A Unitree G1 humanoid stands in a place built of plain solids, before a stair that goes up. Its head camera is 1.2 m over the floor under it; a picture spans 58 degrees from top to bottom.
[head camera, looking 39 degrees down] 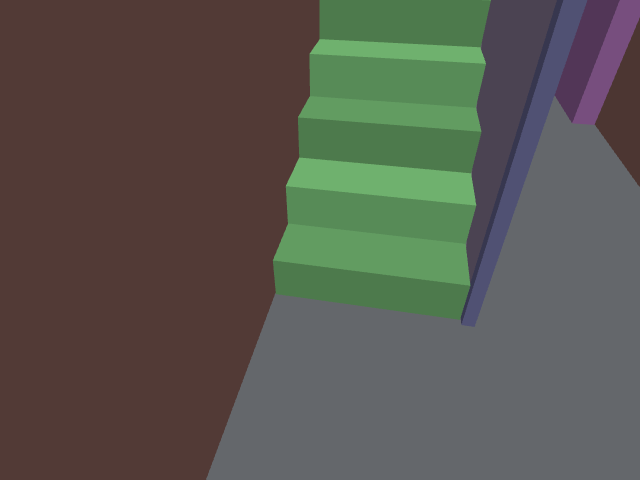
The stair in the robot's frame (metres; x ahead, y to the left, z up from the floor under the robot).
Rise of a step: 0.17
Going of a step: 0.22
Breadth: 0.68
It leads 11 degrees to the right of straight ahead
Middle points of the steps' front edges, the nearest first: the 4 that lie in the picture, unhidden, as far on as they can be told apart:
1.09 -0.17 0.17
1.31 -0.21 0.35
1.53 -0.25 0.52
1.75 -0.29 0.69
